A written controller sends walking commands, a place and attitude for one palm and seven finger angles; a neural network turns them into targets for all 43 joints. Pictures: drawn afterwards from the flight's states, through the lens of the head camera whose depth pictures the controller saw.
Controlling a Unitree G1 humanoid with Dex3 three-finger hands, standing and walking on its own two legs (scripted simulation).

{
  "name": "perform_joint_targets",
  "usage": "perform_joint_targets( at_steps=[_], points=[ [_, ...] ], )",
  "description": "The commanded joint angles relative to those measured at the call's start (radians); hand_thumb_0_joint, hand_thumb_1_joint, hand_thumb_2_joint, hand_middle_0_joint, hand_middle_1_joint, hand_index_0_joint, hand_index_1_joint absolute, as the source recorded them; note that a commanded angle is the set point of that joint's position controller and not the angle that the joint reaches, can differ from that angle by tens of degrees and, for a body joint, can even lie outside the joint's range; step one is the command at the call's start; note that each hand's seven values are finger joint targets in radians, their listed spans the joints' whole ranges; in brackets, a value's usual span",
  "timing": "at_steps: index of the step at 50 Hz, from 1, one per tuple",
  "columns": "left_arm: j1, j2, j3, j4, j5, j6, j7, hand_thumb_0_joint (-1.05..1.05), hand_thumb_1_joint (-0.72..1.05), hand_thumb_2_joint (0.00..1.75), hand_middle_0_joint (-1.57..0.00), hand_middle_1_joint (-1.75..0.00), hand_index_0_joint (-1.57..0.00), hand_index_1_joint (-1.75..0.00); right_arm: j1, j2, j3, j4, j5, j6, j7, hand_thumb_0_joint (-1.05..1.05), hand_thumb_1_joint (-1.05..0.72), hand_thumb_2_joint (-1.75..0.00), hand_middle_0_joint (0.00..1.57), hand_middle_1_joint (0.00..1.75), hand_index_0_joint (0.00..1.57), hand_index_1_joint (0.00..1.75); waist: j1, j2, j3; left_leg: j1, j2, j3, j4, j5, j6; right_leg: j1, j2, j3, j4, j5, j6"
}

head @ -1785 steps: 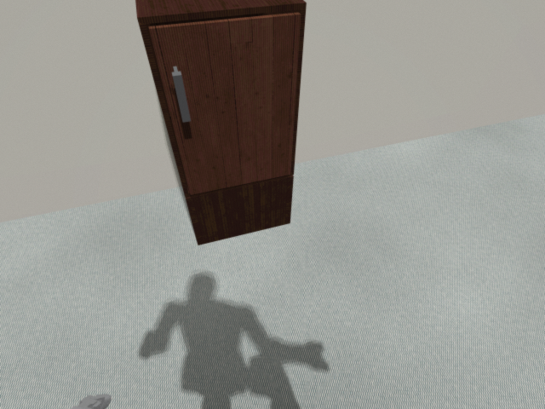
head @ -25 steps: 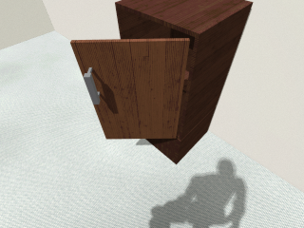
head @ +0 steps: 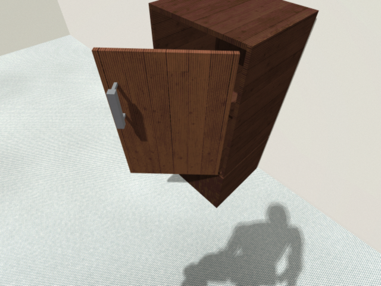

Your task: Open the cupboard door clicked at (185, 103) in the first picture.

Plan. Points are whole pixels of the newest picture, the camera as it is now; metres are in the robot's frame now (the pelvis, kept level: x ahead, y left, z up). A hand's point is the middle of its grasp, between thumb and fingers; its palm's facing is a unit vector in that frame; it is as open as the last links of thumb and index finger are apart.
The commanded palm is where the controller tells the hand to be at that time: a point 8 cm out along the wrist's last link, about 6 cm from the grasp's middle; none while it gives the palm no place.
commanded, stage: shuffle to correct the standing spot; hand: left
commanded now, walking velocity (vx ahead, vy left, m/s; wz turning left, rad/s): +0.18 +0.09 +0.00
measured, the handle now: (118, 105) +0.62 +0.27 +0.00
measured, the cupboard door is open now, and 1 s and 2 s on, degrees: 44 44 44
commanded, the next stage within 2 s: come to a stop and stand still in 0.26 s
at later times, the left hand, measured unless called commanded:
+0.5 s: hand out of the picture +0.14 +0.20 -0.17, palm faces +0.01 -0.98 -0.22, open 7.4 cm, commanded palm none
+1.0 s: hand out of the picture +0.10 +0.25 -0.19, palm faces +0.11 -0.97 -0.21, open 7.3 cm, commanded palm none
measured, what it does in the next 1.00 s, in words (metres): steps on the spot: right foot, then left foot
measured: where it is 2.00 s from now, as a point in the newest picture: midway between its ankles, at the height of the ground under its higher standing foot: outside the picture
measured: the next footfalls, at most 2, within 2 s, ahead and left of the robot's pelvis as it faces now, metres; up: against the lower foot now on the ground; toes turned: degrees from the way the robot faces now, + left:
right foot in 0.52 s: +0.16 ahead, -0.08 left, +0.00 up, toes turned -4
left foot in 0.88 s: +0.14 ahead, +0.15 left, +0.00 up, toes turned +6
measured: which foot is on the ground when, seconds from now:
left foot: down 0.00-0.56, up 0.58-0.86, down 0.88-1.00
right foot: down 0.00-0.26, up 0.28-0.50, down 0.52-0.90, up 0.92-1.00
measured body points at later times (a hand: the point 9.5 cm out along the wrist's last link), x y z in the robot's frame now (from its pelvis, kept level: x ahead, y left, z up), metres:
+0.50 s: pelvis +0.09 +0.02 +0.00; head +0.13 +0.01 +0.44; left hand +0.14 +0.25 -0.15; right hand +0.03 -0.19 -0.16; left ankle +0.01 +0.12 -0.74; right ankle +0.10 -0.08 -0.72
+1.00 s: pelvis +0.08 +0.05 -0.01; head +0.09 +0.08 +0.44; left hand +0.10 +0.30 -0.17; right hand +0.17 -0.18 -0.14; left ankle +0.09 +0.15 -0.74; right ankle +0.08 -0.07 -0.70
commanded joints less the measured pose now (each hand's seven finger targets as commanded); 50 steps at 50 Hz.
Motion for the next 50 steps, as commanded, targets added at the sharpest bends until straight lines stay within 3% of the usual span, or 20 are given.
perform_joint_targets(
  at_steps=[1, 6, 10, 11, 13, 15, 17, 23, 25, 27, 28, 31, 34, 39, 42, 43, 44, 45, 46, 50],
  points=[
    [0.062, 0.123, 0.032, -0.036, 0.003, -0.007, 0.003, 0.0, 0.9, 0.9, -0.2, -0.3, -0.2, -0.3, 0.038, -0.087, -0.02, -0.041, -0.008, -0.012, 0.003, 0.0, -0.9, -0.9, 0.2, 0.3, 0.2, 0.3, 0.007, -0.019, 0.053, -0.064, 0.047, -0.049, -0.055, -0.143, 0.027, -0.054, -0.093, 0.13, -0.148, -0.208, -0.058],
    [0.102, 0.161, 0.059, -0.038, 0.006, -0.005, 0.002, 0.0, 0.9, 0.9, -0.2, -0.3, -0.2, -0.3, 0.038, -0.061, -0.025, -0.059, -0.013, -0.007, 0.011, 0.0, -0.9, -0.9, 0.2, 0.3, 0.2, 0.3, 0.02, -0.146, 0.127, -0.168, 0.014, 0.024, 0.126, -0.146, 0.015, -0.07, -0.211, 0.271, -0.266, -0.349, -0.127],
    [0.081, 0.141, 0.066, -0.05, 0.009, -0.013, -0.001, 0.0, 0.9, 0.9, -0.2, -0.3, -0.2, -0.3, 0.106, -0.05, -0.024, -0.044, -0.009, -0.026, 0.012, 0.0, -0.9, -0.9, 0.2, 0.3, 0.2, 0.3, -0.009, -0.06, 0.101, -0.041, 0.021, 0.017, 0.039, -0.041, 0.026, -0.099, -0.15, 0.138, -0.128, -0.125, -0.108],
    [0.068, 0.12, 0.063, -0.053, 0.009, -0.011, -0.002, 0.0, 0.9, 0.9, -0.2, -0.3, -0.2, -0.3, 0.146, -0.067, -0.024, -0.03, -0.008, -0.033, 0.01, 0.0, -0.9, -0.9, 0.2, 0.3, 0.2, 0.3, -0.021, 0.028, 0.088, 0.009, 0.047, -0.032, -0.01, 0.042, 0.041, -0.118, -0.098, 0.075, -0.031, -0.091, -0.086],
    [0.043, 0.055, 0.05, -0.069, 0.009, -0.014, -0.003, 0.0, 0.9, 0.9, -0.2, -0.3, -0.2, -0.3, 0.256, -0.148, -0.041, 0.002, -0.015, -0.042, -0.006, 0.0, -0.9, -0.9, 0.2, 0.3, 0.2, 0.3, -0.05, 0.294, 0.038, 0.183, 0.239, -0.303, -0.135, 0.259, 0.165, -0.286, 0.032, -0.09, 0.284, -0.199, -0.037],
    [-0.049, 0.06, 0.048, -0.107, 0.01, -0.026, 0.0, 0.0, 0.9, 0.9, -0.2, -0.3, -0.2, -0.3, 0.319, -0.127, -0.036, 0.016, -0.014, -0.047, -0.02, 0.0, -0.9, -0.9, 0.2, 0.3, 0.2, 0.3, -0.073, 0.236, 0.057, 0.289, 0.319, -0.399, -0.137, 0.566, 0.28, -0.472, 0.003, -0.019, 0.514, -0.355, -0.046],
    [-0.078, 0.041, 0.051, -0.106, 0.004, -0.031, -0.006, 0.0, 0.9, 0.9, -0.2, -0.3, -0.2, -0.3, 0.264, -0.11, -0.033, -0.002, -0.018, -0.053, -0.021, 0.0, -0.9, -0.9, 0.2, 0.3, 0.2, 0.3, -0.054, 0.136, 0.044, 0.235, 0.306, -0.322, -0.115, 0.641, 0.278, -0.436, -0.039, 0.0, 0.534, -0.31, -0.049],
    [-0.031, 0.011, 0.047, -0.094, -0.002, -0.015, -0.005, 0.0, 0.9, 0.9, -0.2, -0.3, -0.2, -0.3, 0.143, -0.118, -0.036, -0.027, -0.007, -0.05, -0.034, 0.0, -0.9, -0.9, 0.2, 0.3, 0.2, 0.3, 0.02, 0.083, -0.016, 0.109, 0.191, -0.125, -0.068, 0.748, 0.158, -0.111, -0.005, -0.04, 0.13, 0.033, -0.021],
    [0.044, 0.095, 0.064, -0.074, 0.0, -0.031, 0.004, 0.0, 0.9, 0.9, -0.2, -0.3, -0.2, -0.3, 0.123, -0.137, -0.05, -0.03, 0.007, -0.052, -0.032, 0.0, -0.9, -0.9, 0.2, 0.3, 0.2, 0.3, 0.058, 0.015, -0.079, 0.102, 0.145, -0.097, 0.022, 0.648, 0.087, 0.058, -0.028, -0.017, -0.074, 0.3, -0.02],
    [0.129, 0.165, 0.08, -0.048, 0.002, -0.037, 0.025, 0.0, 0.9, 0.9, -0.2, -0.3, -0.2, -0.3, 0.173, -0.057, -0.051, -0.038, 0.016, -0.045, -0.026, 0.0, -0.9, -0.9, 0.2, 0.3, 0.2, 0.3, 0.053, -0.168, -0.183, -0.129, 0.014, -0.026, 0.219, 0.088, 0.008, 0.311, -0.303, 0.248, 0.057, 1.048, -0.162],
    [0.156, 0.186, 0.077, -0.042, 0.001, -0.029, 0.025, 0.0, 0.9, 0.9, -0.2, -0.3, -0.2, -0.3, 0.178, -0.033, -0.056, -0.042, 0.019, -0.029, -0.03, 0.0, -0.9, -0.9, 0.2, 0.3, 0.2, 0.3, 0.055, -0.181, -0.191, -0.166, -0.034, -0.019, 0.363, -0.338, -0.012, 0.311, -0.422, 0.274, 0.027, 1.258, -0.255],
    [0.028, 0.126, 0.064, -0.078, 0.009, -0.011, 0.037, 0.0, 0.9, 0.9, -0.2, -0.3, -0.2, -0.3, 0.068, -0.004, -0.056, -0.05, 0.009, 0.014, -0.029, 0.0, -0.9, -0.9, 0.2, 0.3, 0.2, 0.3, 0.037, -0.21, -0.031, -0.227, 0.012, -0.067, 0.552, -0.374, -0.021, 0.109, -0.358, 0.199, -0.048, 1.074, -0.257],
    [-0.029, 0.143, 0.072, -0.118, 0.009, 0.0, 0.028, 0.0, 0.9, 0.9, -0.2, -0.3, -0.2, -0.3, 0.067, 0.003, -0.062, -0.053, 0.005, 0.037, -0.01, 0.0, -0.9, -0.9, 0.2, 0.3, 0.2, 0.3, 0.006, -0.153, -0.036, -0.18, 0.0, -0.021, 0.52, -0.26, -0.039, 0.002, -0.278, 0.107, -0.085, 0.828, -0.203],
    [-0.05, 0.178, 0.096, -0.155, 0.018, 0.012, 0.024, 0.0, 0.9, 0.9, -0.2, -0.3, -0.2, -0.3, 0.032, -0.008, -0.066, -0.097, 0.0, 0.035, 0.001, 0.0, -0.9, -0.9, 0.2, 0.3, 0.2, 0.3, 0.002, -0.155, -0.052, -0.119, 0.004, 0.012, 0.332, -0.193, -0.045, -0.049, -0.264, 0.125, -0.094, 0.545, -0.195],
    [-0.071, 0.169, 0.094, -0.166, 0.006, 0.025, 0.019, 0.0, 0.9, 0.9, -0.2, -0.3, -0.2, -0.3, 0.106, -0.014, -0.064, -0.085, 0.0, 0.019, 0.002, 0.0, -0.9, -0.9, 0.2, 0.3, 0.2, 0.3, -0.039, -0.117, -0.07, 0.09, -0.006, 0.048, 0.029, 0.036, -0.036, -0.147, -0.194, 0.087, -0.01, 0.299, -0.114],
    [-0.053, 0.129, 0.084, -0.17, 0.002, 0.03, 0.017, 0.0, 0.9, 0.9, -0.2, -0.3, -0.2, -0.3, 0.119, -0.055, -0.069, -0.082, -0.001, 0.01, -0.001, 0.0, -0.9, -0.9, 0.2, 0.3, 0.2, 0.3, -0.038, 0.002, -0.077, 0.157, 0.059, -0.013, -0.057, 0.118, -0.017, -0.188, -0.133, 0.058, 0.073, 0.153, -0.073],
    [-0.029, 0.069, 0.074, -0.183, -0.006, 0.039, 0.013, 0.0, 0.9, 0.9, -0.2, -0.3, -0.2, -0.3, 0.094, -0.13, -0.08, -0.111, -0.011, 0.001, -0.003, 0.0, -0.9, -0.9, 0.2, 0.3, 0.2, 0.3, -0.02, 0.258, -0.059, 0.102, 0.266, -0.272, -0.158, 0.287, 0.075, -0.254, -0.026, -0.024, 0.187, -0.142, -0.006],
    [-0.036, 0.064, 0.068, -0.192, -0.003, 0.045, 0.018, 0.0, 0.9, 0.9, -0.2, -0.3, -0.2, -0.3, 0.058, -0.161, -0.081, -0.146, -0.014, 0.005, -0.008, 0.0, -0.9, -0.9, 0.2, 0.3, 0.2, 0.3, -0.021, 0.276, -0.028, -0.014, 0.367, -0.364, -0.214, 0.352, 0.177, -0.225, 0.0, 0.003, 0.348, -0.305, 0.003],
    [-0.039, 0.067, 0.07, -0.187, -0.004, 0.047, 0.018, 0.0, 0.9, 0.9, -0.2, -0.3, -0.2, -0.3, -0.009, -0.159, -0.074, -0.164, -0.022, 0.008, -0.01, 0.0, -0.9, -0.9, 0.2, 0.3, 0.2, 0.3, -0.002, 0.192, 0.002, -0.12, 0.365, -0.321, -0.23, 0.231, 0.218, -0.187, -0.023, 0.043, 0.428, -0.281, -0.004],
    [0.022, 0.056, 0.067, -0.114, 0.008, 0.05, 0.004, 0.0, 0.9, 0.9, -0.2, -0.3, -0.2, -0.3, -0.09, -0.094, -0.049, -0.17, -0.012, -0.004, -0.021, 0.0, -0.9, -0.9, 0.2, 0.3, 0.2, 0.3, 0.041, 0.164, 0.01, -0.104, 0.218, -0.171, -0.237, 0.179, 0.162, -0.18, -0.02, 0.056, 0.466, -0.111, 0.001]
  ],
)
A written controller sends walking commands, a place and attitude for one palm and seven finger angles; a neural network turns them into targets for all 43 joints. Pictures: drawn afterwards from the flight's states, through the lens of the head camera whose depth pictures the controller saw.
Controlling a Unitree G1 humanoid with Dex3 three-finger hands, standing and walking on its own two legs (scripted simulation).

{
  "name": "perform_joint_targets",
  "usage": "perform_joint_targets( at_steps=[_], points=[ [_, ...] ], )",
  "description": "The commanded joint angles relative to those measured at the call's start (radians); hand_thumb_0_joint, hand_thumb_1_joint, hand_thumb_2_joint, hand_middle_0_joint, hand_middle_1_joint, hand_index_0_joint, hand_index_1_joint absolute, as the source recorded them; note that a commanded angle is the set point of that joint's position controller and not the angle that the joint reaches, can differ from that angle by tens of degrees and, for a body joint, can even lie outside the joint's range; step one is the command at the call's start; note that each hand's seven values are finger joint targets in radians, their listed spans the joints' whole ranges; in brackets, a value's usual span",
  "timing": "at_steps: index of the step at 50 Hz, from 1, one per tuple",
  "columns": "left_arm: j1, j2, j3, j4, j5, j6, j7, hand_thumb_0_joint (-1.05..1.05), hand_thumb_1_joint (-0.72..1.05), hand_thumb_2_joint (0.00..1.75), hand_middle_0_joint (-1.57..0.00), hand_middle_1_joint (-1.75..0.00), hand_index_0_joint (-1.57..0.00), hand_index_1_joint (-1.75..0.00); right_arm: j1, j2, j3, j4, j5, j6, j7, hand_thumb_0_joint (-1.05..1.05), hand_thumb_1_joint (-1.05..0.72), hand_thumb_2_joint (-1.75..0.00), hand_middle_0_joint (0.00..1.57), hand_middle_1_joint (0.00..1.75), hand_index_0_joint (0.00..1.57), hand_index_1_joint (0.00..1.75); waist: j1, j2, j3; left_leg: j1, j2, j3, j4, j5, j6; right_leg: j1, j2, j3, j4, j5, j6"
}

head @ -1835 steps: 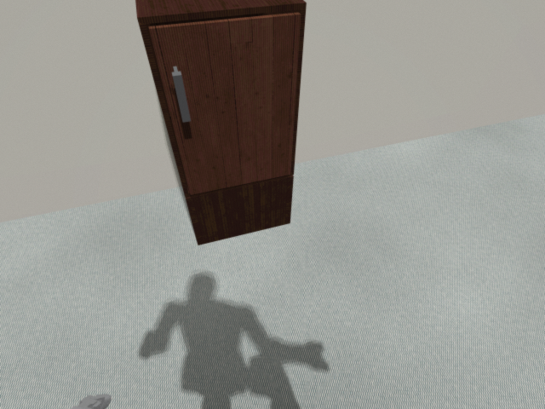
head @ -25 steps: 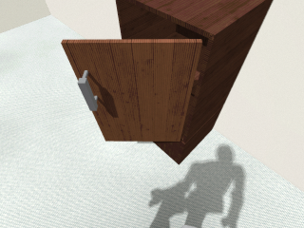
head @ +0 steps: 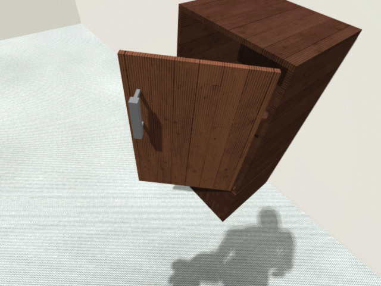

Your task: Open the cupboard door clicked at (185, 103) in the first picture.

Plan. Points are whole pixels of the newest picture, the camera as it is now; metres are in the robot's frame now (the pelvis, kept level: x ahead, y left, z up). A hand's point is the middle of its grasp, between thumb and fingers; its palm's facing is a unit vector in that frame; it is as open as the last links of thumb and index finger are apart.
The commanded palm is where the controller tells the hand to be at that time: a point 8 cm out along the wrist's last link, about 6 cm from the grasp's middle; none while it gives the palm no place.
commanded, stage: come to a stop and stand still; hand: left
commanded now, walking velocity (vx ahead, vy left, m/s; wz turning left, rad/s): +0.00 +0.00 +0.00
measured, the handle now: (138, 114) +0.55 +0.20 +0.01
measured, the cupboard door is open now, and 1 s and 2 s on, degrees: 44 44 44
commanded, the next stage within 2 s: look again from close up in 0.60 s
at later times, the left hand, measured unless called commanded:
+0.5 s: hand out of the picture -0.04 +0.14 -0.17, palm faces +0.02 -0.99 -0.15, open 7.3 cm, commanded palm none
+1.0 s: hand out of the picture -0.01 +0.18 -0.17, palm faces +0.04 -0.98 -0.22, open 7.3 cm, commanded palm none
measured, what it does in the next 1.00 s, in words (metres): steps on the spot: right foot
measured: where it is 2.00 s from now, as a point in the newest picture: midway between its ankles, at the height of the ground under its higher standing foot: outside the picture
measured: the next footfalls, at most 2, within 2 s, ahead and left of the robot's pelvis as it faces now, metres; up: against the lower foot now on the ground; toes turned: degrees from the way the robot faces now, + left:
right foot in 0.18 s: -0.02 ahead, -0.12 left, +0.00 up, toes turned -3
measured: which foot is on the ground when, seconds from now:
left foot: down 0.00-1.00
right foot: up 0.00-0.16, down 0.18-1.00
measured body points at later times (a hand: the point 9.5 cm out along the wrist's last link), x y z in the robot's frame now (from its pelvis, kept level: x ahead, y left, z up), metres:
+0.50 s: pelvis -0.04 -0.01 +0.01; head -0.05 -0.01 +0.46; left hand -0.04 +0.19 -0.16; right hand -0.04 -0.24 -0.15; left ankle +0.02 +0.10 -0.73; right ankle -0.06 -0.11 -0.73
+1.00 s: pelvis -0.03 +0.01 +0.00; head -0.04 +0.01 +0.45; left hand -0.01 +0.24 -0.15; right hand +0.00 -0.23 -0.15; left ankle +0.02 +0.10 -0.73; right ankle -0.06 -0.11 -0.73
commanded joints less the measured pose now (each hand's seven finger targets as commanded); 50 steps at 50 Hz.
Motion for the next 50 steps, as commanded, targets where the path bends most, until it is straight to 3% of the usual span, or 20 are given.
perform_joint_targets(
  at_steps=[1, 4, 6, 8, 9, 10, 11, 12, 13, 17, 21, 34, 35, 36, 37, 38, 41, 43, 46, 50],
  points=[
    [0.071, 0.006, -0.005, -0.03, -0.002, -0.019, -0.008, 0.0, 0.9, 0.9, -0.2, -0.3, -0.2, -0.3, -0.011, -0.147, -0.022, -0.062, 0.001, -0.026, -0.012, 0.0, -0.9, -0.9, 0.2, 0.3, 0.2, 0.3, 0.007, 0.205, -0.017, -0.034, 0.229, -0.195, -0.316, 0.225, 0.138, 0.022, -0.012, 0.029, 0.053, 0.041, 0.011],
    [0.065, -0.011, -0.02, -0.026, -0.002, -0.029, -0.007, 0.0, 0.9, 0.9, -0.2, -0.3, -0.2, -0.3, 0.05, -0.16, -0.033, -0.039, 0.0, -0.022, -0.01, 0.0, -0.9, -0.9, 0.2, 0.3, 0.2, 0.3, -0.026, 0.179, -0.048, 0.068, 0.241, -0.225, -0.3, 0.199, 0.153, 0.053, -0.016, -0.003, -0.144, -0.006, 0.017],
    [0.076, -0.014, -0.024, -0.014, -0.005, -0.042, -0.006, 0.0, 0.9, 0.9, -0.2, -0.3, -0.2, -0.3, 0.077, -0.162, -0.033, -0.019, 0.002, -0.022, -0.009, 0.0, -0.9, -0.9, 0.2, 0.3, 0.2, 0.3, -0.026, 0.145, -0.055, 0.092, 0.232, -0.224, -0.27, 0.227, 0.14, 0.105, -0.007, -0.007, -0.308, 0.023, 0.015],
    [0.14, 0.001, -0.025, 0.018, -0.003, -0.056, -0.001, 0.0, 0.9, 0.9, -0.2, -0.3, -0.2, -0.3, 0.073, -0.15, -0.03, -0.008, 0.013, -0.023, -0.005, 0.0, -0.9, -0.9, 0.2, 0.3, 0.2, 0.3, -0.007, 0.077, -0.084, 0.054, 0.174, -0.181, -0.206, 0.131, 0.074, 0.224, -0.026, 0.026, -0.514, 0.194, 0.009],
    [0.142, 0.025, -0.028, 0.025, -0.001, -0.065, 0.002, 0.0, 0.9, 0.9, -0.2, -0.3, -0.2, -0.3, 0.066, -0.119, -0.025, -0.008, 0.022, -0.022, -0.001, 0.0, -0.9, -0.9, 0.2, 0.3, 0.2, 0.3, -0.019, 0.012, -0.069, 0.021, 0.118, -0.127, -0.165, 0.079, 0.026, 0.226, -0.087, 0.122, -0.553, 0.222, -0.017],
    [0.122, 0.049, -0.029, 0.022, -0.003, -0.07, 0.002, 0.0, 0.9, 0.9, -0.2, -0.3, -0.2, -0.3, 0.065, -0.093, -0.017, -0.007, 0.022, -0.019, 0.004, 0.0, -0.9, -0.9, 0.2, 0.3, 0.2, 0.3, -0.033, -0.027, -0.056, 0.027, 0.076, -0.088, -0.152, 0.076, -0.001, 0.203, -0.146, 0.158, -0.568, 0.279, -0.046],
    [0.117, 0.062, -0.033, 0.025, -0.006, -0.072, 0.0, 0.0, 0.9, 0.9, -0.2, -0.3, -0.2, -0.3, 0.063, -0.088, -0.012, -0.003, 0.019, -0.022, 0.008, 0.0, -0.9, -0.9, 0.2, 0.3, 0.2, 0.3, -0.038, -0.013, -0.057, 0.071, 0.062, -0.077, -0.153, 0.086, -0.011, 0.16, -0.17, 0.158, -0.562, 0.31, -0.061],
    [0.105, 0.052, -0.032, 0.032, -0.007, -0.08, 0.0, 0.0, 0.9, 0.9, -0.2, -0.3, -0.2, -0.3, 0.062, -0.089, -0.013, 0.012, 0.013, -0.019, 0.007, 0.0, -0.9, -0.9, 0.2, 0.3, 0.2, 0.3, -0.043, -0.114, -0.065, 0.085, 0.066, -0.068, -0.139, 0.131, -0.016, 0.158, -0.134, 0.148, -0.546, 0.371, -0.058],
    [0.098, 0.031, -0.037, 0.033, -0.009, -0.082, 0.001, 0.0, 0.9, 0.9, -0.2, -0.3, -0.2, -0.3, 0.067, -0.1, -0.016, 0.026, 0.012, -0.019, 0.005, 0.0, -0.9, -0.9, 0.2, 0.3, 0.2, 0.3, -0.042, -0.134, -0.05, 0.097, 0.076, -0.068, -0.146, 0.142, -0.017, 0.149, -0.125, 0.127, -0.541, 0.388, -0.053],
    [0.107, 0.015, -0.045, 0.046, -0.012, -0.073, 0.002, 0.0, 0.9, 0.9, -0.2, -0.3, -0.2, -0.3, 0.088, -0.102, -0.004, 0.073, 0.014, -0.018, 0.005, 0.0, -0.9, -0.9, 0.2, 0.3, 0.2, 0.3, -0.039, 0.018, 0.035, 0.101, 0.095, -0.095, -0.201, 0.103, -0.01, 0.089, -0.081, 0.099, -0.571, 0.155, -0.034],
    [0.128, 0.009, -0.045, 0.068, -0.012, -0.066, 0.001, 0.0, 0.9, 0.9, -0.2, -0.3, -0.2, -0.3, 0.111, -0.088, 0.002, 0.102, 0.011, -0.01, 0.003, 0.0, -0.9, -0.9, 0.2, 0.3, 0.2, 0.3, -0.034, 0.067, 0.114, 0.054, 0.09, -0.101, -0.225, 0.013, -0.014, 0.053, -0.069, 0.099, -0.601, 0.042, -0.039],
    [0.162, -0.024, -0.041, 0.091, -0.017, -0.07, -0.001, 0.0, 0.9, 0.9, -0.2, -0.3, -0.2, -0.3, 0.194, -0.058, 0.004, 0.135, 0.008, -0.019, -0.005, 0.0, -0.9, -0.9, 0.2, 0.3, 0.2, 0.3, -0.026, 0.065, 0.052, 0.035, 0.097, -0.117, -0.234, 0.008, -0.014, 0.108, -0.055, 0.082, -0.57, 0.083, -0.046],
    [0.099, 0.177, -0.058, 0.001, 0.007, -0.09, 0.005, 0.0, 0.9, 0.9, -0.2, -0.3, -0.2, -0.3, 0.081, -0.198, -0.016, 0.02, -0.003, -0.018, 0.012, 0.0, -0.9, -0.9, 0.2, 0.3, 0.2, 0.3, -0.056, 0.075, 0.195, -0.041, 0.046, -0.137, -0.141, 0.053, -0.013, 0.017, -0.04, 0.067, -0.568, 0.131, -0.05],
    [0.114, 0.091, -0.035, -0.004, -0.004, -0.093, 0.011, 0.0, 0.9, 0.9, -0.2, -0.3, -0.2, -0.3, 0.082, -0.148, -0.028, 0.005, 0.0, -0.036, 0.007, 0.0, -0.9, -0.9, 0.2, 0.3, 0.2, 0.3, -0.027, 0.093, 0.019, 0.013, 0.089, -0.111, -0.064, 0.06, -0.014, 0.047, -0.104, 0.126, -0.54, 0.077, -0.056],
    [0.119, 0.052, -0.037, 0.01, -0.002, -0.097, 0.017, 0.0, 0.9, 0.9, -0.2, -0.3, -0.2, -0.3, 0.116, -0.092, -0.025, 0.028, 0.0, -0.038, 0.002, 0.0, -0.9, -0.9, 0.2, 0.3, 0.2, 0.3, -0.051, 0.099, -0.056, 0.032, 0.076, -0.106, -0.024, 0.114, -0.019, 0.081, -0.122, 0.145, -0.547, 0.148, -0.067],
    [0.117, 0.046, -0.044, 0.003, -0.009, -0.096, 0.018, 0.0, 0.9, 0.9, -0.2, -0.3, -0.2, -0.3, 0.16, -0.069, -0.016, 0.037, 0.001, -0.034, 0.001, 0.0, -0.9, -0.9, 0.2, 0.3, 0.2, 0.3, -0.057, 0.057, -0.09, 0.027, 0.064, -0.098, 0.002, 0.12, -0.021, 0.115, -0.132, 0.143, -0.55, 0.185, -0.074],
    [0.118, 0.034, -0.037, -0.012, -0.01, -0.09, 0.022, 0.0, 0.9, 0.9, -0.2, -0.3, -0.2, -0.3, 0.166, -0.055, -0.014, 0.027, 0.002, -0.026, 0.005, 0.0, -0.9, -0.9, 0.2, 0.3, 0.2, 0.3, -0.054, -0.026, -0.066, -0.014, 0.053, -0.072, 0.004, 0.104, -0.016, 0.142, -0.129, 0.141, -0.524, 0.275, -0.079],
    [0.119, 0.028, -0.034, -0.02, -0.009, -0.083, 0.025, 0.0, 0.9, 0.9, -0.2, -0.3, -0.2, -0.3, 0.161, -0.071, -0.019, 0.024, 0.007, -0.026, 0.003, 0.0, -0.9, -0.9, 0.2, 0.3, 0.2, 0.3, -0.054, 0.0, -0.002, -0.014, 0.072, -0.082, -0.041, 0.151, -0.008, 0.118, -0.093, 0.108, -0.49, 0.294, -0.067],
    [0.157, 0.024, -0.031, -0.024, -0.007, -0.078, 0.026, 0.0, 0.9, 0.9, -0.2, -0.3, -0.2, -0.3, 0.152, -0.093, -0.02, 0.023, 0.009, -0.031, 0.0, 0.0, -0.9, -0.9, 0.2, 0.3, 0.2, 0.3, -0.035, 0.069, 0.004, 0.007, 0.102, -0.105, -0.058, 0.291, 0.01, 0.146, -0.055, 0.064, -0.428, 0.386, -0.044],
    [0.16, 0.029, -0.031, -0.036, -0.005, -0.071, 0.025, 0.0, 0.9, 0.9, -0.2, -0.3, -0.2, -0.3, 0.118, -0.117, -0.023, 0.015, 0.009, -0.028, 0.0, 0.0, -0.9, -0.9, 0.2, 0.3, 0.2, 0.3, -0.026, 0.079, 0.031, -0.002, 0.115, -0.124, -0.099, 0.254, 0.02, 0.142, -0.04, 0.056, -0.435, 0.305, -0.032]
  ],
)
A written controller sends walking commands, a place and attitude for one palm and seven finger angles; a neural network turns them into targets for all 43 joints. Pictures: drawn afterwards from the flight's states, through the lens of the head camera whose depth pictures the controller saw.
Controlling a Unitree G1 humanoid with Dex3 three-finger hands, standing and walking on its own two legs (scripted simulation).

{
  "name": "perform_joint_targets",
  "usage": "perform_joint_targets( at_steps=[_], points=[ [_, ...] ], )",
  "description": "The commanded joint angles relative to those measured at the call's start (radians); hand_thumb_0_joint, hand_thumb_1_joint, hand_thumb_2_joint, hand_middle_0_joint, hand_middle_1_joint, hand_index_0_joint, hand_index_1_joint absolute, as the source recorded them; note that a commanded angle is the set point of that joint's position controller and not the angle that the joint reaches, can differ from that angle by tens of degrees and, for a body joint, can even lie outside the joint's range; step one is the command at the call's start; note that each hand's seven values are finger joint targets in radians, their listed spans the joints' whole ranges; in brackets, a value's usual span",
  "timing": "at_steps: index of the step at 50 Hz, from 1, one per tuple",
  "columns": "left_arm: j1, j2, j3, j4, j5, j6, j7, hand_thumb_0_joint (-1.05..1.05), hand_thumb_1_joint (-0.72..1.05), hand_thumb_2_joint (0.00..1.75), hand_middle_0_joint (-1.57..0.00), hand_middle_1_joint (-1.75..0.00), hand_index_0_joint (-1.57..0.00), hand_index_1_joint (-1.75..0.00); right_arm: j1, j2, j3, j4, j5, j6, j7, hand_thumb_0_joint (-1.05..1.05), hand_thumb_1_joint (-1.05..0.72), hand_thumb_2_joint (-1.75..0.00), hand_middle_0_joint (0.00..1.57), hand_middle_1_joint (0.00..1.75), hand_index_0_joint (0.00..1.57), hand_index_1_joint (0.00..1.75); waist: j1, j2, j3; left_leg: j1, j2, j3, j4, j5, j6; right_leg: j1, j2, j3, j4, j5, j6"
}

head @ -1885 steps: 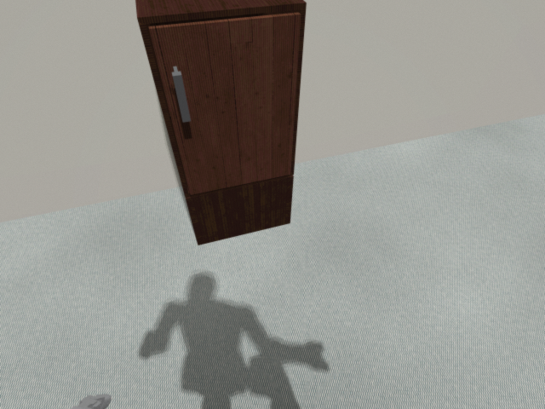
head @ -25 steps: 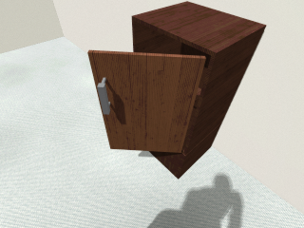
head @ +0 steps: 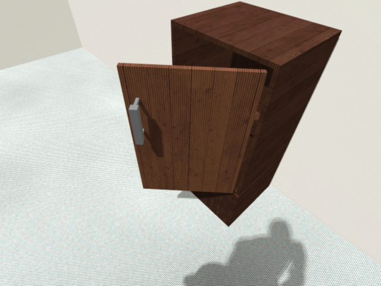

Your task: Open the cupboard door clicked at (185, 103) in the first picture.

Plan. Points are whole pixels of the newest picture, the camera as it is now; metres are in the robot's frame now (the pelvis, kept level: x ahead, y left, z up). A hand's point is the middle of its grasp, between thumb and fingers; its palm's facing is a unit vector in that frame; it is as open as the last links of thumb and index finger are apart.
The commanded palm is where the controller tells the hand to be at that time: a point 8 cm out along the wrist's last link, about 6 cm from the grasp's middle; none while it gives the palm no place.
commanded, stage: look again from close up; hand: left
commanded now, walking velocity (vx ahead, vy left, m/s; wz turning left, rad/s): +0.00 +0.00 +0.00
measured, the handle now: (138, 121) +0.58 +0.20 +0.01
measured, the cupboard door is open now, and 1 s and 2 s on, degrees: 44 44 44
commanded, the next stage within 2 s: shuffle to correct the standing spot in 0.24 s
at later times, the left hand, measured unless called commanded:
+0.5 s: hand out of the picture -0.06 +0.21 -0.17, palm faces +0.01 -0.98 -0.19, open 7.3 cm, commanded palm none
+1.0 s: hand out of the picture -0.04 +0.21 -0.17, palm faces +0.03 -1.00 -0.09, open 7.3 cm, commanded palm none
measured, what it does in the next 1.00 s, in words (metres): lifts its right foot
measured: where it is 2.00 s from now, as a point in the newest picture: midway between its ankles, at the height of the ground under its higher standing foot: outside the picture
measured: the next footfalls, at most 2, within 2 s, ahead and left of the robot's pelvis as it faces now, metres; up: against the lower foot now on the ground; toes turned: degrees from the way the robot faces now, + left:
right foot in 1.42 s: +0.10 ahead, -0.13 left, +0.00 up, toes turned -1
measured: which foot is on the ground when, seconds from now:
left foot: down 0.00-1.00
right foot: down 0.00-0.86, up 0.88-1.00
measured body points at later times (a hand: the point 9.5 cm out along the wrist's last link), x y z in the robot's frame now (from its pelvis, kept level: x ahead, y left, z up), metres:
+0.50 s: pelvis -0.03 +0.03 +0.01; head -0.04 +0.05 +0.46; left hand -0.05 +0.26 -0.15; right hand -0.01 -0.20 -0.14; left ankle +0.05 +0.09 -0.73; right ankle -0.04 -0.11 -0.72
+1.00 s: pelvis -0.02 +0.06 +0.01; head -0.03 +0.09 +0.46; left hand -0.04 +0.26 -0.16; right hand -0.04 -0.15 -0.14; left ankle +0.01 +0.12 -0.73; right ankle -0.02 -0.08 -0.67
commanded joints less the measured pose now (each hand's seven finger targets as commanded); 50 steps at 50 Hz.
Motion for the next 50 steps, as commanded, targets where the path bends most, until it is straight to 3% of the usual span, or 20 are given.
perform_joint_targets(
  at_steps=[1, 17, 23, 25, 27, 29, 30, 31, 32, 35, 37, 39, 41, 42, 43, 44, 45, 46, 48, 50],
  points=[
    [0.078, 0.095, 0.02, -0.051, 0.0, -0.005, 0.004, 0.0, 0.9, 0.9, -0.2, -0.3, -0.2, -0.3, 0.021, -0.098, -0.015, -0.059, -0.001, -0.023, 0.003, 0.0, -0.9, -0.9, 0.2, 0.3, 0.2, 0.3, 0.01, -0.001, 0.076, 0.035, 0.096, -0.114, -0.128, 0.207, 0.018, -0.087, -0.071, 0.086, -0.109, 0.206, -0.036],
    [0.088, 0.094, 0.015, -0.04, 0.006, 0.0, -0.009, 0.0, 0.9, 0.9, -0.2, -0.3, -0.2, -0.3, -0.032, -0.138, -0.023, -0.061, 0.002, -0.019, 0.014, 0.0, -0.9, -0.9, 0.2, 0.3, 0.2, 0.3, 0.009, 0.002, 0.059, 0.034, 0.111, -0.168, -0.304, -0.125, 0.014, -0.08, -0.071, 0.075, -0.16, 0.102, -0.014],
    [0.186, 0.056, 0.023, 0.009, 0.023, 0.028, -0.026, 0.0, 0.9, 0.9, -0.2, -0.3, -0.2, -0.3, -0.023, -0.191, -0.047, -0.038, -0.006, 0.009, 0.01, 0.0, -0.9, -0.9, 0.2, 0.3, 0.2, 0.3, 0.023, 0.096, 0.107, -0.09, 0.201, -0.28, -0.468, -0.557, 0.053, -0.068, 0.001, -0.033, 0.003, -0.076, -0.013],
    [0.225, 0.044, 0.026, 0.02, 0.021, 0.035, -0.036, 0.0, 0.9, 0.9, -0.2, -0.3, -0.2, -0.3, -0.029, -0.191, -0.049, -0.035, -0.007, 0.009, 0.006, 0.0, -0.9, -0.9, 0.2, 0.3, 0.2, 0.3, 0.04, 0.076, 0.11, -0.121, 0.209, -0.279, -0.468, -0.519, 0.068, -0.038, 0.0, -0.038, 0.013, -0.051, -0.027],
    [0.259, 0.026, 0.032, 0.036, 0.015, 0.035, -0.041, 0.0, 0.9, 0.9, -0.2, -0.3, -0.2, -0.3, -0.023, -0.175, -0.053, -0.025, -0.01, 0.01, 0.002, 0.0, -0.9, -0.9, 0.2, 0.3, 0.2, 0.3, 0.044, 0.054, 0.09, -0.12, 0.187, -0.221, -0.442, -0.471, 0.047, 0.013, 0.004, -0.046, -0.062, -0.034, -0.038],
    [0.304, 0.036, 0.041, 0.049, 0.013, 0.03, -0.039, 0.0, 0.9, 0.9, -0.2, -0.3, -0.2, -0.3, -0.027, -0.143, -0.049, -0.021, -0.007, 0.013, 0.001, 0.0, -0.9, -0.9, 0.2, 0.3, 0.2, 0.3, 0.054, 0.009, 0.092, -0.144, 0.118, -0.144, -0.346, -0.424, 0.008, 0.055, -0.024, 0.013, -0.186, -0.075, -0.062],
    [0.313, 0.06, 0.047, 0.051, 0.015, 0.023, -0.034, 0.0, 0.9, 0.9, -0.2, -0.3, -0.2, -0.3, -0.027, -0.106, -0.043, -0.023, -0.004, 0.014, 0.004, 0.0, -0.9, -0.9, 0.2, 0.3, 0.2, 0.3, 0.053, -0.077, 0.091, -0.168, 0.052, -0.09, -0.214, -0.371, -0.009, 0.032, -0.089, 0.145, -0.276, -0.191, -0.098],
    [0.302, 0.094, 0.055, 0.052, 0.011, 0.015, -0.026, 0.0, 0.9, 0.9, -0.2, -0.3, -0.2, -0.3, -0.038, -0.064, -0.032, -0.036, -0.001, 0.012, 0.008, 0.0, -0.9, -0.9, 0.2, 0.3, 0.2, 0.3, 0.053, -0.243, 0.121, -0.217, -0.017, -0.004, -0.006, -0.246, -0.022, -0.003, -0.201, 0.327, -0.392, -0.347, -0.149],
    [0.24, 0.105, 0.06, 0.038, 0.004, 0.005, -0.015, 0.0, 0.9, 0.9, -0.2, -0.3, -0.2, -0.3, -0.044, -0.057, -0.035, -0.039, -0.004, 0.008, 0.012, 0.0, -0.9, -0.9, 0.2, 0.3, 0.2, 0.3, 0.038, -0.288, 0.151, -0.207, -0.01, 0.02, 0.196, -0.162, -0.018, -0.077, -0.302, 0.423, -0.471, -0.391, -0.201],
    [0.14, 0.096, 0.06, 0.01, 0.001, -0.016, -0.012, 0.0, 0.9, 0.9, -0.2, -0.3, -0.2, -0.3, -0.003, -0.046, -0.043, -0.029, 0.002, 0.0, 0.028, 0.0, -0.9, -0.9, 0.2, 0.3, 0.2, 0.3, -0.018, -0.114, 0.121, -0.21, 0.03, -0.01, 0.378, -0.144, -0.009, -0.094, -0.266, 0.304, -0.428, -0.166, -0.205],
    [0.128, 0.094, 0.057, 0.013, 0.014, -0.02, -0.016, 0.0, 0.9, 0.9, -0.2, -0.3, -0.2, -0.3, 0.015, -0.025, -0.039, -0.031, 0.004, -0.008, 0.031, 0.0, -0.9, -0.9, 0.2, 0.3, 0.2, 0.3, -0.02, -0.135, 0.144, -0.128, 0.035, 0.016, 0.231, -0.169, -0.01, -0.141, -0.225, 0.211, -0.381, -0.115, -0.176],
    [0.15, 0.097, 0.056, 0.036, 0.014, -0.014, -0.021, 0.0, 0.9, 0.9, -0.2, -0.3, -0.2, -0.3, 0.045, -0.006, -0.034, -0.022, 0.002, -0.018, 0.024, 0.0, -0.9, -0.9, 0.2, 0.3, 0.2, 0.3, -0.02, -0.133, 0.145, 0.011, 0.016, 0.048, 0.047, -0.128, -0.013, -0.201, -0.199, 0.182, -0.327, -0.173, -0.154],
    [0.152, 0.075, 0.052, 0.043, 0.008, -0.002, -0.029, 0.0, 0.9, 0.9, -0.2, -0.3, -0.2, -0.3, 0.138, -0.012, -0.028, 0.013, 0.002, -0.032, 0.013, 0.0, -0.9, -0.9, 0.2, 0.3, 0.2, 0.3, -0.037, -0.049, 0.153, 0.171, 0.004, 0.051, -0.11, -0.105, -0.022, -0.3, -0.125, 0.121, -0.199, -0.227, -0.116],
    [0.161, 0.036, 0.046, 0.037, 0.006, 0.002, -0.036, 0.0, 0.9, 0.9, -0.2, -0.3, -0.2, -0.3, 0.202, -0.06, -0.038, 0.03, -0.003, -0.038, 0.004, 0.0, -0.9, -0.9, 0.2, 0.3, 0.2, 0.3, -0.053, 0.094, 0.144, 0.224, 0.108, -0.124, -0.221, -0.243, 0.007, -0.381, -0.069, 0.082, -0.037, -0.201, -0.084],
    [0.15, -0.006, 0.041, 0.007, 0.005, 0.001, -0.044, 0.0, 0.9, 0.9, -0.2, -0.3, -0.2, -0.3, 0.269, -0.141, -0.058, 0.032, -0.015, -0.042, -0.004, 0.0, -0.9, -0.9, 0.2, 0.3, 0.2, 0.3, -0.071, 0.285, 0.133, 0.228, 0.322, -0.437, -0.425, -0.463, 0.091, -0.478, 0.009, -0.037, 0.207, -0.173, -0.036],
    [0.076, 0.011, 0.048, -0.033, 0.014, 0.002, -0.052, 0.0, 0.9, 0.9, -0.2, -0.3, -0.2, -0.3, 0.271, -0.19, -0.069, 0.03, -0.016, -0.041, -0.013, 0.0, -0.9, -0.9, 0.2, 0.3, 0.2, 0.3, -0.074, 0.222, 0.186, 0.138, 0.421, -0.545, -0.517, -0.531, 0.154, -0.517, -0.028, 0.016, 0.375, -0.144, -0.038],
    [0.068, 0.032, 0.054, -0.035, 0.022, 0.011, -0.053, 0.0, 0.9, 0.9, -0.2, -0.3, -0.2, -0.3, 0.222, -0.166, -0.063, 0.024, -0.015, -0.042, -0.013, 0.0, -0.9, -0.9, 0.2, 0.3, 0.2, 0.3, -0.04, 0.18, 0.179, 0.056, 0.402, -0.533, -0.528, -0.539, 0.153, -0.489, -0.062, 0.062, 0.471, -0.089, -0.045],
    [0.079, 0.031, 0.057, -0.008, 0.025, 0.011, -0.055, 0.0, 0.9, 0.9, -0.2, -0.3, -0.2, -0.3, 0.17, -0.116, -0.049, 0.018, -0.013, -0.049, -0.013, 0.0, -0.9, -0.9, 0.2, 0.3, 0.2, 0.3, -0.016, 0.122, 0.176, 0.014, 0.357, -0.45, -0.52, -0.469, 0.121, -0.471, -0.078, 0.076, 0.514, -0.012, -0.039],
    [0.1, 0.004, 0.056, 0.004, 0.017, 0.006, -0.062, 0.0, 0.9, 0.9, -0.2, -0.3, -0.2, -0.3, 0.134, -0.081, -0.036, 0.004, -0.008, -0.065, -0.013, 0.0, -0.9, -0.9, 0.2, 0.3, 0.2, 0.3, 0.007, 0.023, 0.136, 0.01, 0.312, -0.311, -0.499, -0.282, 0.114, -0.438, -0.093, 0.079, 0.534, 0.101, -0.018],
    [0.085, -0.007, 0.056, 0.003, 0.015, 0.007, -0.065, 0.0, 0.9, 0.9, -0.2, -0.3, -0.2, -0.3, 0.149, -0.063, -0.033, 0.014, -0.004, -0.077, -0.016, 0.0, -0.9, -0.9, 0.2, 0.3, 0.2, 0.3, 0.012, 0.005, 0.108, 0.059, 0.279, -0.227, -0.484, -0.129, 0.111, -0.442, -0.095, 0.067, 0.511, 0.157, -0.004]
  ],
)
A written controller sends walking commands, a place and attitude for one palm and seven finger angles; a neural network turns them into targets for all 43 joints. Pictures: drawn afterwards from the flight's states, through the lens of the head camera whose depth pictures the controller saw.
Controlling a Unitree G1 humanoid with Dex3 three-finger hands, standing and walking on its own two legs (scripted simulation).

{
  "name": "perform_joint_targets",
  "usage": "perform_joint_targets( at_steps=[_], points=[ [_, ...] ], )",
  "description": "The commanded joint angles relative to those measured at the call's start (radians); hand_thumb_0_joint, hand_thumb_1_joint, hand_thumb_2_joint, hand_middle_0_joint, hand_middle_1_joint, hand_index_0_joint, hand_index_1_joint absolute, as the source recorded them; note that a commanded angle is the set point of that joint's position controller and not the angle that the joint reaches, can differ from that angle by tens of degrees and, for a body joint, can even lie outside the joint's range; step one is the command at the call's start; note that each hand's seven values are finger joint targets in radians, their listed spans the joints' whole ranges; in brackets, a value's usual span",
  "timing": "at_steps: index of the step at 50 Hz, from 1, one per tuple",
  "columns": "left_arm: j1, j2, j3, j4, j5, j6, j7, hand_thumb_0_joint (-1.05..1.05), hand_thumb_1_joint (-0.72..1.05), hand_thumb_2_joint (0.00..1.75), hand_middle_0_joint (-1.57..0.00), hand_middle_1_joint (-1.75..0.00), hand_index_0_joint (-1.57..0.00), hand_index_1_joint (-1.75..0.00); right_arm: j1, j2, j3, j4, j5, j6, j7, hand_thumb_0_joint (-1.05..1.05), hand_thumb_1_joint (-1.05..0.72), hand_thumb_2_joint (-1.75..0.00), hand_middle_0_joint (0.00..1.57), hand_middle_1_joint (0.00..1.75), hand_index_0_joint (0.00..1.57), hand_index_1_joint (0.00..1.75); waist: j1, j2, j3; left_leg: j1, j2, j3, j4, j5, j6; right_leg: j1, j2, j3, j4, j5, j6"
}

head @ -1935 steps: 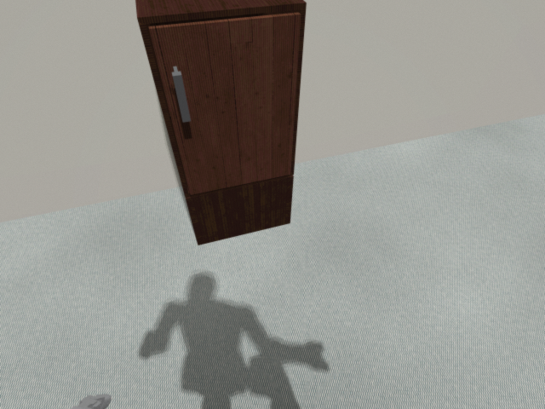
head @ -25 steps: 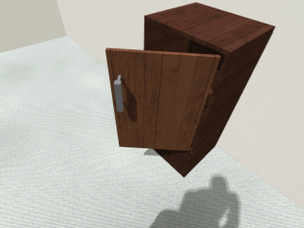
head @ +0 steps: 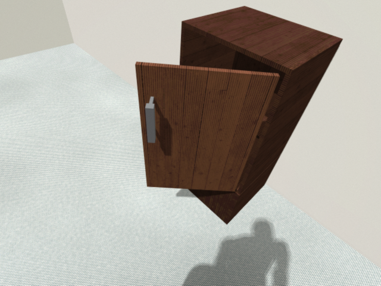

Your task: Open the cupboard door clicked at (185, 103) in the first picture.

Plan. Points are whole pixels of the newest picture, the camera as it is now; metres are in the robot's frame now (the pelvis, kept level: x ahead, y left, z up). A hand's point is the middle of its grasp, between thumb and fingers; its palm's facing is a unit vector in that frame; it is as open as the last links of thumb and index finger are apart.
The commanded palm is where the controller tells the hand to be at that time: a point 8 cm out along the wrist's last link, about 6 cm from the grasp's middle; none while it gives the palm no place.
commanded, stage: shuffle to correct the standing spot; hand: left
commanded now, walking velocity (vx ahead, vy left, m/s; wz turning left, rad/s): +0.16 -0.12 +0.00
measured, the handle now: (151, 119) +0.59 +0.15 +0.00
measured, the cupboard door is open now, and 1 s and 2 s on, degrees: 44 44 44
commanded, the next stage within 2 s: come to a stop and stand still in 0.18 s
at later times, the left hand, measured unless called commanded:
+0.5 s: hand (156, 283) +0.18 +0.08 -0.16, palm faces -0.03 -0.99 -0.15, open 7.3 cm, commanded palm none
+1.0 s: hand out of the picture +0.05 +0.17 -0.17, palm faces +0.04 -0.95 -0.30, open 7.3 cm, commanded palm none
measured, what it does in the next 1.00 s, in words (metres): steps on the spot: right foot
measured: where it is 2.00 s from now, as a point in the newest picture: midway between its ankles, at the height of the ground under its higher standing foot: outside the picture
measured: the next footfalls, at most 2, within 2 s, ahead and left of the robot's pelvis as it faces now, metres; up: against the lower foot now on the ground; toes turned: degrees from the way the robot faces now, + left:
right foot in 0.42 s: +0.12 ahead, -0.19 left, +0.00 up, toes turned +1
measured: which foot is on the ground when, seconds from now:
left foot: down 0.00-1.00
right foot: up 0.00-0.40, down 0.42-1.00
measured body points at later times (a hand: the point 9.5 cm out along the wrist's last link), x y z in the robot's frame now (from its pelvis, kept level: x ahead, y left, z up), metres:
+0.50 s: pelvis +0.07 -0.06 +0.00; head +0.08 -0.07 +0.45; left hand +0.18 +0.13 -0.15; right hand -0.04 -0.27 -0.16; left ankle +0.04 +0.05 -0.73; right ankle +0.10 -0.19 -0.74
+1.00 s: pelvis +0.05 -0.04 -0.01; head +0.04 -0.06 +0.44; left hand +0.05 +0.22 -0.15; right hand +0.13 -0.27 -0.16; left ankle +0.08 +0.03 -0.74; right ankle +0.08 -0.19 -0.74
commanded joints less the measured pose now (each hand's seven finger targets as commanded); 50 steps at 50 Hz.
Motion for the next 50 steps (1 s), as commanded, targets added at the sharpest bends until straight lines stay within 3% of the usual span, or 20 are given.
perform_joint_targets(
  at_steps=[1, 14, 18, 19, 20, 21, 23, 24, 26, 30, 32, 35, 37, 38, 39, 40, 41, 43, 46, 50],
  points=[
    [0.012, 0.025, 0.015, -0.065, -0.006, -0.013, -0.007, 0.0, 0.9, 0.9, -0.2, -0.3, -0.2, -0.3, 0.085, -0.133, -0.026, -0.02, 0.002, -0.038, -0.015, 0.0, -0.9, -0.9, 0.2, 0.3, 0.2, 0.3, 0.007, 0.056, 0.113, -0.005, 0.29, -0.292, -0.372, -0.111, 0.066, -0.161, -0.057, 0.048, 0.047, 0.117, 0.027],
    [-0.251, 0.038, 0.013, -0.16, -0.013, -0.004, -0.016, 0.0, 0.9, 0.9, -0.2, -0.3, -0.2, -0.3, 0.18, -0.162, -0.047, 0.028, -0.02, -0.012, -0.01, 0.0, -0.9, -0.9, 0.2, 0.3, 0.2, 0.3, -0.067, 0.14, 0.117, 0.073, 0.304, -0.238, -0.323, -0.005, 0.084, -0.079, -0.05, -0.032, -0.327, 0.054, 0.037],
    [-0.128, 0.039, 0.011, -0.119, -0.019, -0.027, 0.004, 0.0, 0.9, 0.9, -0.2, -0.3, -0.2, -0.3, 0.135, -0.149, -0.036, 0.028, -0.013, 0.001, -0.008, 0.0, -0.9, -0.9, 0.2, 0.3, 0.2, 0.3, -0.002, 0.116, -0.003, 0.037, 0.217, -0.157, -0.122, 0.154, 0.02, 0.245, 0.005, -0.078, -0.592, 0.149, 0.034],
    [-0.07, 0.068, 0.013, -0.088, -0.02, -0.039, 0.016, 0.0, 0.9, 0.9, -0.2, -0.3, -0.2, -0.3, 0.149, -0.115, -0.028, 0.039, -0.003, 0.0, -0.003, 0.0, -0.9, -0.9, 0.2, 0.3, 0.2, 0.3, 0.017, 0.053, -0.046, -0.032, 0.163, -0.114, -0.047, 0.073, -0.026, 0.397, -0.038, -0.025, -0.639, 0.237, 0.028],
    [-0.022, 0.127, 0.016, -0.068, -0.021, -0.05, 0.032, 0.0, 0.9, 0.9, -0.2, -0.3, -0.2, -0.3, 0.156, -0.064, -0.013, 0.032, 0.005, 0.003, 0.005, 0.0, -0.9, -0.9, 0.2, 0.3, 0.2, 0.3, 0.026, -0.073, -0.092, -0.185, 0.101, -0.06, 0.036, -0.137, -0.077, 0.554, -0.195, 0.123, -0.634, 0.384, -0.017],
    [-0.012, 0.171, 0.017, -0.064, -0.028, -0.054, 0.037, 0.0, 0.9, 0.9, -0.2, -0.3, -0.2, -0.3, 0.144, -0.049, -0.005, 0.019, 0.01, 0.018, 0.002, 0.0, -0.9, -0.9, 0.2, 0.3, 0.2, 0.3, 0.021, -0.146, -0.078, -0.199, 0.061, -0.034, 0.097, -0.296, -0.106, 0.504, -0.314, 0.208, -0.668, 0.486, -0.077],
    [-0.086, 0.152, 0.008, -0.07, -0.024, -0.051, 0.041, 0.0, 0.9, 0.9, -0.2, -0.3, -0.2, -0.3, 0.113, -0.031, -0.008, 0.022, 0.01, 0.035, -0.001, 0.0, -0.9, -0.9, 0.2, 0.3, 0.2, 0.3, -0.002, -0.045, 0.014, -0.139, 0.071, -0.067, 0.205, -0.285, -0.113, 0.341, -0.296, 0.15, -0.669, 0.669, -0.121],
    [-0.11, 0.15, 0.013, -0.073, -0.024, -0.056, 0.045, 0.0, 0.9, 0.9, -0.2, -0.3, -0.2, -0.3, 0.124, -0.041, -0.008, 0.026, 0.012, 0.045, -0.004, 0.0, -0.9, -0.9, 0.2, 0.3, 0.2, 0.3, -0.01, -0.148, 0.002, -0.128, 0.08, -0.077, 0.223, -0.278, -0.121, 0.335, -0.276, 0.152, -0.649, 0.752, -0.121],
    [-0.146, 0.132, 0.008, -0.082, -0.023, -0.05, 0.056, 0.0, 0.9, 0.9, -0.2, -0.3, -0.2, -0.3, 0.12, -0.057, -0.017, 0.028, 0.019, 0.053, -0.009, 0.0, -0.9, -0.9, 0.2, 0.3, 0.2, 0.3, -0.016, -0.168, 0.012, -0.118, 0.071, -0.087, 0.229, -0.243, -0.13, 0.326, -0.266, 0.108, -0.615, 0.862, -0.131],
    [-0.172, 0.156, 0.033, -0.11, -0.02, -0.025, 0.062, 0.0, 0.9, 0.9, -0.2, -0.3, -0.2, -0.3, 0.085, -0.064, -0.03, -0.002, 0.013, 0.066, -0.004, 0.0, -0.9, -0.9, 0.2, 0.3, 0.2, 0.3, -0.012, -0.075, 0.011, -0.028, 0.048, -0.062, 0.133, -0.106, -0.137, 0.238, -0.262, 0.114, -0.591, 0.675, -0.144],
    [-0.195, 0.153, 0.037, -0.127, -0.023, -0.011, 0.058, 0.0, 0.9, 0.9, -0.2, -0.3, -0.2, -0.3, 0.094, -0.076, -0.036, -0.011, 0.01, 0.065, -0.002, 0.0, -0.9, -0.9, 0.2, 0.3, 0.2, 0.3, -0.027, -0.064, 0.024, 0.061, 0.055, -0.06, 0.005, 0.034, -0.126, 0.157, -0.221, 0.096, -0.552, 0.503, -0.099],
    [-0.17, 0.074, 0.024, -0.15, -0.02, 0.012, 0.051, 0.0, 0.9, 0.9, -0.2, -0.3, -0.2, -0.3, -0.007, -0.17, -0.047, -0.071, -0.001, 0.051, 0.001, 0.0, -0.9, -0.9, 0.2, 0.3, 0.2, 0.3, 0.008, 0.224, 0.03, -0.027, 0.25, -0.248, -0.145, 0.322, 0.003, 0.168, -0.025, -0.043, -0.404, 0.044, 0.024],
    [-0.16, 0.071, 0.019, -0.136, -0.019, 0.022, 0.048, 0.0, 0.9, 0.9, -0.2, -0.3, -0.2, -0.3, -0.11, -0.169, -0.041, -0.103, -0.003, 0.043, -0.002, 0.0, -0.9, -0.9, 0.2, 0.3, 0.2, 0.3, 0.024, 0.217, 0.057, -0.107, 0.265, -0.25, -0.207, 0.299, 0.067, 0.209, -0.012, -0.016, -0.24, -0.12, 0.031],
    [-0.009, 0.132, -0.01, -0.073, -0.035, 0.0, 0.075, 0.0, 0.9, 0.9, -0.2, -0.3, -0.2, -0.3, -0.209, -0.234, -0.039, -0.183, 0.016, 0.018, 0.001, 0.0, -0.9, -0.9, 0.2, 0.3, 0.2, 0.3, 0.07, 0.245, -0.026, -0.042, 0.268, -0.219, 0.075, 0.544, 0.027, 0.192, -0.079, 0.094, -0.386, -0.049, -0.026],
    [-0.076, 0.178, 0.001, -0.126, -0.018, -0.012, 0.066, 0.0, 0.9, 0.9, -0.2, -0.3, -0.2, -0.3, -0.167, -0.18, -0.031, -0.21, 0.007, 0.03, 0.015, 0.0, -0.9, -0.9, 0.2, 0.3, 0.2, 0.3, 0.04, 0.16, -0.06, -0.05, 0.156, -0.162, 0.033, 0.158, -0.02, 0.174, -0.066, 0.054, -0.476, -0.033, -0.033],
    [-0.111, 0.186, 0.002, -0.135, -0.011, -0.021, 0.053, 0.0, 0.9, 0.9, -0.2, -0.3, -0.2, -0.3, -0.187, -0.162, -0.023, -0.218, 0.001, 0.037, 0.023, 0.0, -0.9, -0.9, 0.2, 0.3, 0.2, 0.3, 0.036, 0.102, -0.011, -0.047, 0.097, -0.118, 0.046, -0.028, -0.05, 0.13, -0.102, 0.127, -0.546, -0.029, -0.046],
    [-0.156, 0.201, -0.008, -0.144, -0.01, -0.032, 0.048, 0.0, 0.9, 0.9, -0.2, -0.3, -0.2, -0.3, -0.125, -0.145, -0.014, -0.216, 0.0, 0.041, 0.025, 0.0, -0.9, -0.9, 0.2, 0.3, 0.2, 0.3, -0.015, -0.007, 0.014, -0.031, 0.065, -0.112, 0.058, -0.103, -0.068, 0.077, -0.138, 0.183, -0.596, -0.076, -0.069],
    [-0.188, 0.201, -0.011, -0.164, -0.012, -0.021, 0.041, 0.0, 0.9, 0.9, -0.2, -0.3, -0.2, -0.3, -0.053, -0.169, -0.017, -0.212, 0.002, 0.037, 0.029, 0.0, -0.9, -0.9, 0.2, 0.3, 0.2, 0.3, -0.049, 0.037, 0.036, 0.015, 0.084, -0.164, -0.042, -0.173, -0.058, -0.013, -0.089, 0.109, -0.573, -0.22, -0.045],
    [-0.116, 0.161, -0.019, -0.153, -0.009, -0.003, 0.035, 0.0, 0.9, 0.9, -0.2, -0.3, -0.2, -0.3, -0.114, -0.238, -0.024, -0.232, -0.002, 0.031, 0.027, 0.0, -0.9, -0.9, 0.2, 0.3, 0.2, 0.3, 0.003, 0.136, 0.125, -0.173, 0.192, -0.319, -0.249, -0.368, -0.006, 0.096, 0.01, -0.018, -0.424, -0.093, 0.007],
    [-0.034, 0.147, -0.033, -0.118, -0.011, -0.013, 0.029, 0.0, 0.9, 0.9, -0.2, -0.3, -0.2, -0.3, -0.14, -0.223, -0.012, -0.231, 0.0, 0.03, 0.027, 0.0, -0.9, -0.9, 0.2, 0.3, 0.2, 0.3, 0.025, 0.061, 0.12, -0.164, 0.136, -0.254, -0.227, -0.335, -0.013, 0.144, -0.003, 0.037, -0.506, -0.036, -0.005]
  ],
)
